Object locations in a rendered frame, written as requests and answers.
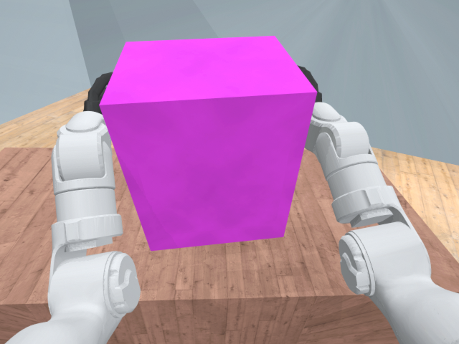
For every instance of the left robot upper arm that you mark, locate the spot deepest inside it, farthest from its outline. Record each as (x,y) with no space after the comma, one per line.
(88,297)

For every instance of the pedestal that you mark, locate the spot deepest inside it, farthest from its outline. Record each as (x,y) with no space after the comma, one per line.
(285,290)

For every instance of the right robot hand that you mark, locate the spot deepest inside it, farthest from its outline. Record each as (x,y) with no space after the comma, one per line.
(312,81)

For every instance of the carton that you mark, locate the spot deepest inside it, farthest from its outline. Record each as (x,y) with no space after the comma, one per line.
(209,134)

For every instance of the right robot upper arm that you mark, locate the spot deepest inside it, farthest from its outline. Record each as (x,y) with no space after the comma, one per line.
(388,264)

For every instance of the robot left forearm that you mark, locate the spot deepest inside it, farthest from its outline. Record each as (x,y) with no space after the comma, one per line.
(83,183)

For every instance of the left robot hand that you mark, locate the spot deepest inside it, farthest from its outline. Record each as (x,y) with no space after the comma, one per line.
(96,93)

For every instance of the robot right forearm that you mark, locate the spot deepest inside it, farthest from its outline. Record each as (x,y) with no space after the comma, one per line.
(360,194)

